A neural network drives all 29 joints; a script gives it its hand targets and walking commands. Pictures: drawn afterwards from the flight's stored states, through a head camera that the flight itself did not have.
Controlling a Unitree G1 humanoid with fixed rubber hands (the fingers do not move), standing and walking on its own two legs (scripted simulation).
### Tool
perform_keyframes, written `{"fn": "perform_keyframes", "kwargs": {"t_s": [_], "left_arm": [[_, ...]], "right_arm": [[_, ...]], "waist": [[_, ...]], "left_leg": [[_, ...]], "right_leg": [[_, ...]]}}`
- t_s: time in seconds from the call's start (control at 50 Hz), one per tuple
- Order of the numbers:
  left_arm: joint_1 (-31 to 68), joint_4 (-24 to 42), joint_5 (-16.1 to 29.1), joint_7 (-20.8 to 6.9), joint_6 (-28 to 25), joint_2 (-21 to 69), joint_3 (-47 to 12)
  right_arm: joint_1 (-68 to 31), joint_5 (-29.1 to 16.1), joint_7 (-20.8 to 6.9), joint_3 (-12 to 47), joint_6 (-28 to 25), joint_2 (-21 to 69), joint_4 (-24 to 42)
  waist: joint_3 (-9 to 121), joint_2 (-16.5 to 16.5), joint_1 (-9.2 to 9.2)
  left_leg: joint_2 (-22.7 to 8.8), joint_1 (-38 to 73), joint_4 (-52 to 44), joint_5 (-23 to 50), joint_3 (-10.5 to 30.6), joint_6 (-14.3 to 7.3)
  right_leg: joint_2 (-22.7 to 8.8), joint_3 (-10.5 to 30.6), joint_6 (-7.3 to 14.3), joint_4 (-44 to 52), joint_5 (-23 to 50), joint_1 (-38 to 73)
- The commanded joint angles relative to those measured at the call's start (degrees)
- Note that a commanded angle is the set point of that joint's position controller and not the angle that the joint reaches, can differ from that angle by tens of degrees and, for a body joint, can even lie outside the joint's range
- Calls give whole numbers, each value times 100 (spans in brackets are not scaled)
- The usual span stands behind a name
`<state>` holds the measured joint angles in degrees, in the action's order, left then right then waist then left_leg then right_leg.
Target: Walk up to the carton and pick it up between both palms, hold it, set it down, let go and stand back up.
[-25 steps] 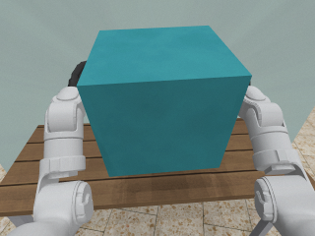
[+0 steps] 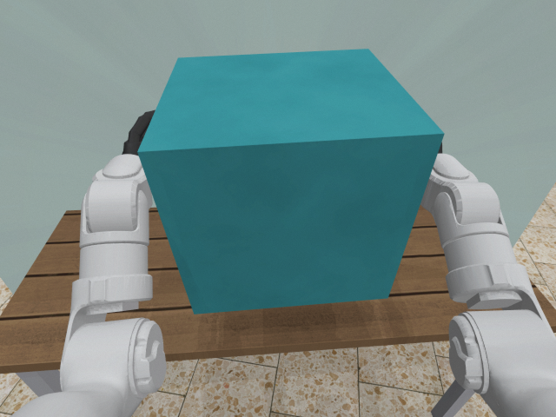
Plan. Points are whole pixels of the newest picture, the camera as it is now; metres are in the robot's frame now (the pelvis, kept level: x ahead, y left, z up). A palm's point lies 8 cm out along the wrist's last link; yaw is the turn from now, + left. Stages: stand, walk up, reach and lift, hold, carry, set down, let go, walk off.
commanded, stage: hold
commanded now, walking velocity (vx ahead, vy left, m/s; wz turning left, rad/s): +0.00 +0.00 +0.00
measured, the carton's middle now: (283, 178) +0.40 +0.00 +0.19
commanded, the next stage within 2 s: none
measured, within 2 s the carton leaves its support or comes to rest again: neither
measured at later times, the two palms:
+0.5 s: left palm (140, 173) +0.36 +0.19 +0.22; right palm (420, 168) +0.37 -0.19 +0.23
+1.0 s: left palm (141, 174) +0.37 +0.19 +0.22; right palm (417, 171) +0.37 -0.19 +0.22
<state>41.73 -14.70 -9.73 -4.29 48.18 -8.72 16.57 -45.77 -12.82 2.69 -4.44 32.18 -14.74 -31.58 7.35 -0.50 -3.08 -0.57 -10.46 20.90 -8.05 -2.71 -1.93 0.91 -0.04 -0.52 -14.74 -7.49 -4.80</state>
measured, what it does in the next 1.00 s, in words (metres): stands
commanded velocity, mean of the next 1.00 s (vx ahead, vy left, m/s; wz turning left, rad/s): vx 0.00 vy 0.00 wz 0.00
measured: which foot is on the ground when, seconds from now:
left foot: down 0.00-1.00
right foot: down 0.00-1.00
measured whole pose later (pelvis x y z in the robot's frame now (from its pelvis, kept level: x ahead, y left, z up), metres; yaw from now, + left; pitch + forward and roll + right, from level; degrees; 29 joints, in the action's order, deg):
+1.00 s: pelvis +0.00 +0.00 +0.00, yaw +0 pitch -3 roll -2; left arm 41.6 -14.3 -9.8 -3.7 47.9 -8.6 16.7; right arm -45.8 -12.8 2.9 -3.8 31.2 -14.7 -31.8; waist 4.0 -0.5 -3.1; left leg -0.5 -10.2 20.8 -7.6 -2.7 -2.0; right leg 0.8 0.0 -0.5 -14.8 -7.1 -4.6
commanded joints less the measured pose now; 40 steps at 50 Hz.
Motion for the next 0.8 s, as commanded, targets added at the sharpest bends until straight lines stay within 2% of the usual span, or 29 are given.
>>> {"fn": "perform_keyframes", "kwargs": {"t_s": [0.0,0.04,0.08,0.12,0.16,0.22,0.26,0.28,0.34,0.38,0.42,0.48,0.52,0.58,0.62,0.64,0.68,0.7,0.74,0.78], "left_arm": [[4059,1351,1082,-973,-456,2785,-2048],[4308,1873,1405,-762,-629,3004,-2480],[4533,2340,1781,-563,-758,3227,-3000],[4507,2536,2002,-417,-809,3380,-3297],[4201,2271,1914,-380,-750,3305,-3202],[3543,1133,1251,-583,-511,2886,-2318],[3225,529,767,-867,-327,2600,-1724],[3184,397,604,-1007,-246,2514,-1538],[3402,251,437,-1267,-129,2375,-1358],[3583,523,571,-1272,-171,2423,-1463],[3874,1018,843,-1156,-322,2626,-1768],[4375,1697,1343,-824,-603,2962,-2355],[4613,2194,1698,-611,-757,3169,-2856],[4674,2252,1979,-406,-843,3343,-3222],[4274,1797,1804,-397,-772,3282,-3004],[4039,1455,1583,-444,-692,3155,-2726],[3559,639,1028,-641,-509,2803,-1977],[3395,471,830,-777,-409,2702,-1760],[3279,238,541,-1027,-259,2483,-1408],[3363,240,430,-1176,-170,2376,-1322]], "right_arm": [[-4690,-1030,-784,1705,-392,3148,1828],[-4926,-1152,-793,1950,-532,3346,2470],[-5014,-1212,-811,2062,-651,3371,2901],[-4830,-1235,-824,2023,-697,3267,3052],[-4595,-1168,-830,1916,-678,3078,2838],[-4082,-865,-808,1542,-519,2774,1650],[-3962,-746,-773,1395,-397,2640,1065],[-3896,-725,-758,1330,-326,2553,844],[-4122,-756,-747,1344,-180,2541,724],[-4258,-806,-760,1351,-194,2656,946],[-4529,-935,-750,1571,-297,3006,1519],[-4899,-1081,-804,1827,-503,3359,2242],[-5040,-1138,-830,1980,-637,3408,2732],[-4887,-1085,-876,1897,-710,3272,2749],[-4622,-988,-899,1752,-688,3094,2363],[-4421,-899,-906,1648,-641,2977,1904],[-4134,-712,-885,1412,-539,2817,1122],[-4015,-678,-870,1339,-478,2709,898],[-4008,-688,-828,1302,-352,2582,693],[-4106,-725,-804,1374,-262,2572,711]], "waist": [[1904,-50,16],[2817,-76,6],[3544,-212,-88],[3719,-323,-181],[3296,-253,-193],[1756,45,-170],[917,175,-41],[670,163,-16],[555,145,71],[821,46,52],[1397,9,49],[2517,-67,8],[3344,-178,-59],[3433,-265,-193],[2817,-143,-185],[2313,-98,-162],[1224,116,-77],[883,122,-47],[589,156,37],[641,159,110]], "left_leg": [[88,742,-598,848,354,124],[129,1086,-395,1326,381,182],[89,1522,-199,1814,449,338],[37,1839,-58,2212,503,490],[19,1819,-80,2179,492,513],[62,1187,-417,1243,371,330],[82,739,-652,645,301,179],[56,667,-731,490,309,149],[14,539,-843,137,299,74],[0,493,-842,160,333,91],[72,607,-715,521,324,86],[114,923,-492,1007,369,151],[97,1333,-305,1471,426,284],[21,1611,-200,1662,481,440],[5,1503,-285,1468,465,426],[5,1331,-385,1201,425,390],[62,823,-627,556,319,222],[43,668,-724,414,313,188],[35,577,-805,274,291,103],[16,565,-826,185,289,62]], "right_leg": [[170,72,178,52,729,486],[228,8,135,-50,1114,547],[280,-22,119,-88,1326,335],[331,-29,122,-68,1445,76],[333,-29,106,30,1386,-71],[209,3,72,182,994,33],[134,79,109,268,555,154],[108,131,146,286,424,148],[88,203,231,321,-33,159],[90,193,251,244,34,257],[118,140,198,149,442,422],[193,25,149,3,839,491],[252,-34,142,-72,1126,373],[287,-35,135,-4,1080,-73],[269,-31,115,93,976,-212],[238,-23,113,138,831,-215],[150,9,92,248,433,-60],[123,58,123,261,326,-6],[100,135,180,305,155,92],[90,181,220,297,27,188]]}}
